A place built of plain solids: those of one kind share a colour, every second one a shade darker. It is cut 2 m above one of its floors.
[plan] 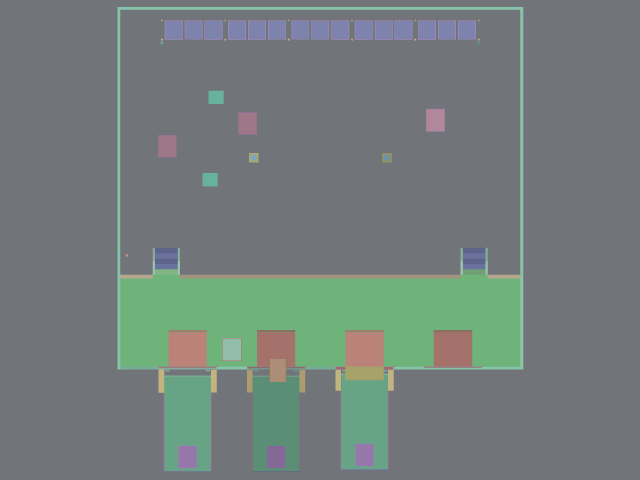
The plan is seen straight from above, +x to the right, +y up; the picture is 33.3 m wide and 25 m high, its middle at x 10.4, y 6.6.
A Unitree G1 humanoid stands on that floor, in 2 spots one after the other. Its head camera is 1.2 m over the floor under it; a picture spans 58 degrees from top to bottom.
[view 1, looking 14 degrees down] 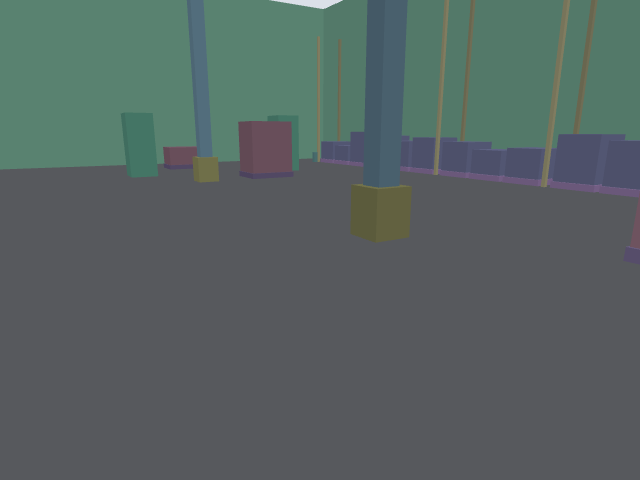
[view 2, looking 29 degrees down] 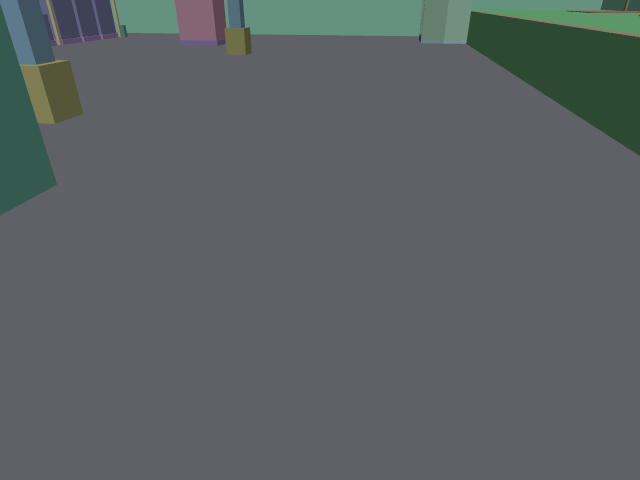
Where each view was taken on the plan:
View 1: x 17.83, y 7.69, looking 149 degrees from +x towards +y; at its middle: ground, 4.96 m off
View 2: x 2.40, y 6.99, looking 9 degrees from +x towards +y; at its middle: ground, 2.48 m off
